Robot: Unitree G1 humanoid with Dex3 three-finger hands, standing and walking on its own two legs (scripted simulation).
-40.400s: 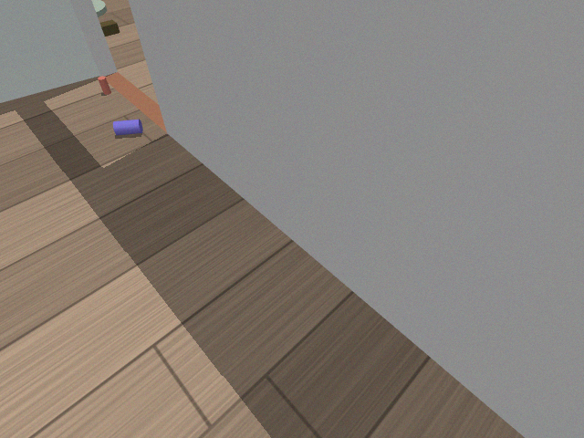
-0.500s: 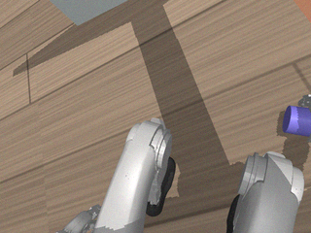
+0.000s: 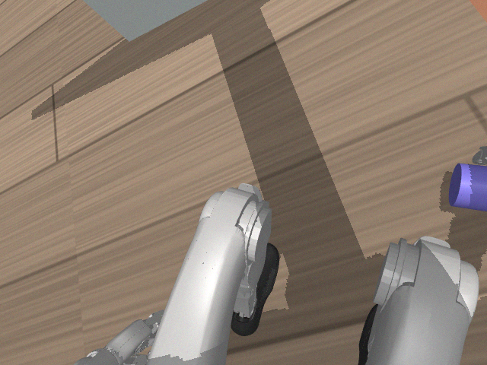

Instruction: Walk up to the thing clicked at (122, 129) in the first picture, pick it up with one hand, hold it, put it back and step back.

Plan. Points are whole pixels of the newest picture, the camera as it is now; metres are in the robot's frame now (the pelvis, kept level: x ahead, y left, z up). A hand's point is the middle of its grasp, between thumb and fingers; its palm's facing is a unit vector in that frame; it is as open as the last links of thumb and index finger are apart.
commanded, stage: open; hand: right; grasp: from above
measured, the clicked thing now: out of the picture +0.43 -0.29 -0.26
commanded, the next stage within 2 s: withdraw in 0.64 s
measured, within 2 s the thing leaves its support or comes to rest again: rests again in 0.42 s
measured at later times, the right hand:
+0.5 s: hand out of the picture +0.44 -0.28 -0.23, palm faces -0.44 +0.09 -0.89, open 12.3 cm
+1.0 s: hand out of the picture +0.45 -0.30 -0.19, palm faces -0.32 +0.07 -0.94, open 13.5 cm
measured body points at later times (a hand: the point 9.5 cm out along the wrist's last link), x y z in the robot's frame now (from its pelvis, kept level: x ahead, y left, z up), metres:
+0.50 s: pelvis +0.00 +0.00 +0.00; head +0.26 -0.11 +0.36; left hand +0.05 +0.27 -0.06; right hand +0.46 -0.29 -0.18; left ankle +0.13 +0.14 -0.26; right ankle +0.06 -0.12 -0.26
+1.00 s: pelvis +0.01 +0.00 +0.01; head +0.24 -0.10 +0.38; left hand +0.06 +0.27 -0.06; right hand +0.46 -0.30 -0.14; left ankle +0.13 +0.14 -0.26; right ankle +0.06 -0.12 -0.26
